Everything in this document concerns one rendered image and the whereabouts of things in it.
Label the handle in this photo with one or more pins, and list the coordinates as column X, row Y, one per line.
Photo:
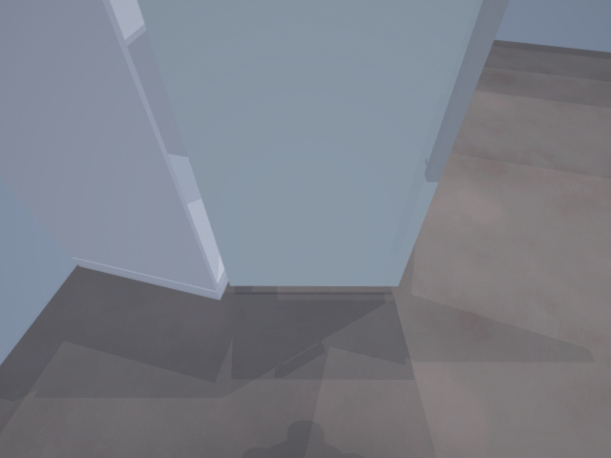
column 485, row 28

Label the fridge door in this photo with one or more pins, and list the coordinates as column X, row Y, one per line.
column 307, row 124

